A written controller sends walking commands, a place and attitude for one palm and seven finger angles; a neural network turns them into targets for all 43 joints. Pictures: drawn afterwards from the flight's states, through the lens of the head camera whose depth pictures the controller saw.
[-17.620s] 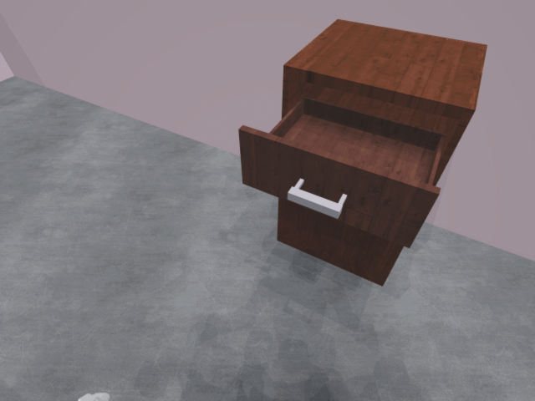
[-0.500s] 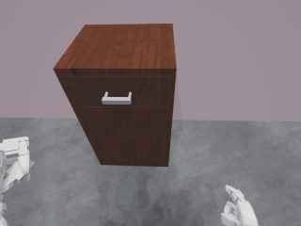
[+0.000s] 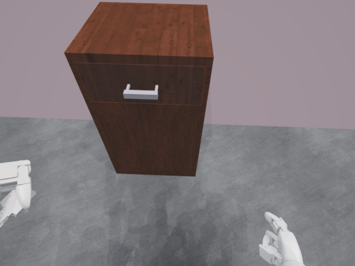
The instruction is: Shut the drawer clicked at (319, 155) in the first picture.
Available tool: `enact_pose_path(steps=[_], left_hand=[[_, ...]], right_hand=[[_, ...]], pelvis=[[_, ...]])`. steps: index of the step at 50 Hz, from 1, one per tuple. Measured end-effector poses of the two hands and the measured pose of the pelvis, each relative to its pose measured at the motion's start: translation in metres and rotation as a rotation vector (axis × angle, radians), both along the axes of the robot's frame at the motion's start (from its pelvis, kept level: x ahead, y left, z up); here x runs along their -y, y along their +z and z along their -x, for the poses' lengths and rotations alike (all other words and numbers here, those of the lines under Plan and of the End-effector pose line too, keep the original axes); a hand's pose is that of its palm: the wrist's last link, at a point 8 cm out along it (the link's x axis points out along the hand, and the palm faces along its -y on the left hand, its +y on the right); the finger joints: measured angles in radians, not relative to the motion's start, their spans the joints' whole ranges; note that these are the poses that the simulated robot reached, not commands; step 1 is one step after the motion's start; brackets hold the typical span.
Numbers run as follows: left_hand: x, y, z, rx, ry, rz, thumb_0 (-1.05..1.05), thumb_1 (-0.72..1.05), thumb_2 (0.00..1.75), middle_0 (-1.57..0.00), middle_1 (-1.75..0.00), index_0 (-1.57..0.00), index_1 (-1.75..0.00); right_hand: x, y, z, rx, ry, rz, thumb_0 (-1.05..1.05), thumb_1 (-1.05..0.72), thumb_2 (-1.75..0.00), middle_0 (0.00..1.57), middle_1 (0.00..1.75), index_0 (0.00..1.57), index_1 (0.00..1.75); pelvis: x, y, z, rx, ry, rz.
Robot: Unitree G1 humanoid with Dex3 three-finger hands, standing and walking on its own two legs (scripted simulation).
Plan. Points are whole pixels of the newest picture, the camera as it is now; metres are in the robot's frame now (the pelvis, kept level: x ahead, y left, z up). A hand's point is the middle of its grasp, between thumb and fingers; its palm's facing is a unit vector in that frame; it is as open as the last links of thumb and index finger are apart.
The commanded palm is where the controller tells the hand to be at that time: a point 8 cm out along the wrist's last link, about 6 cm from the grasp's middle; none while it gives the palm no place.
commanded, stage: step back with the hand held close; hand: left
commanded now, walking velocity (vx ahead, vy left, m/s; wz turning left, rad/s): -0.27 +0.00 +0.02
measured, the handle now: (141, 90) +0.69 +0.18 -0.05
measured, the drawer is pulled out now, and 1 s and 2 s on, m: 0.00 0.00 0.00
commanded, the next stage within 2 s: stop stepping back and stand still in 0.82 s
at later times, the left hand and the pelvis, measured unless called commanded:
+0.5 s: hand (19, 230) +0.14 +0.23 +0.17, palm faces +0.34 -0.81 -0.48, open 3.2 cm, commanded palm +0.07 +0.28 +0.19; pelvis -0.05 -0.01 +0.00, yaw +2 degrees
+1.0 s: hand out of the picture +0.07 +0.19 +0.18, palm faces +0.19 -0.87 -0.46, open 3.2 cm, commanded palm +0.00 +0.26 +0.19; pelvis -0.15 -0.01 +0.00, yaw -4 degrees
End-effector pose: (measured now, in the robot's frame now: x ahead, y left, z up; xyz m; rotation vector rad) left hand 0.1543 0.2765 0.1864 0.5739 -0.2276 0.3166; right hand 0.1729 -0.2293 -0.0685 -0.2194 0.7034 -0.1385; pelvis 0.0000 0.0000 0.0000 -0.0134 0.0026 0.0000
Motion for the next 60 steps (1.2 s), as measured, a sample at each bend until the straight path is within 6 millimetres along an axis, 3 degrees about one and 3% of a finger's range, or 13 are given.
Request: enact_pose_path(steps=[13,18,25,35,41,46,50,56,60], left_hand=[[-0.001,0.001,0.021,0.07,-0.03,-0.022,0.01,0.89,0.9,-1.4,-1.59,-1.41,-1.6],[-0.001,0.004,0.033,0.072,-0.02,-0.075,0.01,0.89,0.9,-1.4,-1.59,-1.41,-1.6],[0.01,0.001,0.051,0.071,-0.064,-0.01,0.01,0.89,0.9,-1.4,-1.59,-1.41,-1.6],[-0.023,0.009,0.079,0.092,-0.021,-0.026,0.01,0.88,0.9,-1.4,-1.59,-1.41,-1.6],[-0.008,0.011,0.093,0.112,-0.053,0.074,0.01,0.89,0.9,-1.4,-1.59,-1.41,-1.6],[0.021,0.01,0.102,0.103,-0.171,0.03,0.01,0.89,0.9,-1.4,-1.6,-1.41,-1.6],[0.038,0.013,0.115,0.073,-0.242,0.014,0.01,0.89,0.9,-1.4,-1.59,-1.41,-1.6],[0.024,0.01,0.132,0.055,-0.174,0.007,0.01,0.88,0.9,-1.4,-1.59,-1.41,-1.6],[0.013,0.001,0.135,0.036,-0.095,0.038,0.01,0.89,0.9,-1.4,-1.59,-1.41,-1.6]], right_hand=[[0.012,-0.004,0.047,-0.058,-0.02,0.058,0.01,-0.91,-0.9,0.21,0.3,0.2,0.3],[0.016,-0.009,0.05,-0.054,-0.004,0.052,0.01,-0.91,-0.9,0.21,0.3,0.2,0.3],[0.017,-0.006,0.056,-0.057,-0.003,0.049,0.01,-0.91,-0.9,0.21,0.3,0.2,0.3],[-0.007,0.011,0.083,-0.03,0.01,0.062,0.01,-0.91,-0.9,0.2,0.3,0.2,0.3],[-0.02,0.015,0.103,-0.022,0.056,0.031,0.01,-0.91,-0.9,0.21,0.3,0.2,0.3],[-0.011,0.004,0.129,-0.009,0.049,0.0,0.01,-0.9,-0.9,0.21,0.3,0.2,0.3],[0.008,-0.003,0.168,-0.043,-0.03,-0.008,0.01,-0.9,-0.9,0.21,0.3,0.2,0.3],[0.042,-0.007,0.223,-0.088,-0.181,0.051,0.01,-0.91,-0.9,0.21,0.3,0.2,0.3],[0.05,-0.004,0.243,-0.098,-0.203,0.077,0.01,-0.91,-0.9,0.2,0.3,0.2,0.3]], pelvis=[[0.001,-0.002,0.024,-0.009,0.038,0.022],[0.008,-0.007,0.034,-0.021,0.037,0.018],[0.007,-0.005,0.051,-0.023,0.044,0.02],[-0.007,0.006,0.077,-0.043,0.04,0.07],[-0.002,0.013,0.096,-0.086,-0.021,0.066],[0.011,0.002,0.131,-0.091,-0.073,0.018],[0.014,0.002,0.15,-0.055,-0.076,0.029],[0.01,0.0,0.146,-0.02,-0.079,0.007],[0.01,0.004,0.154,-0.008,-0.077,-0.007]])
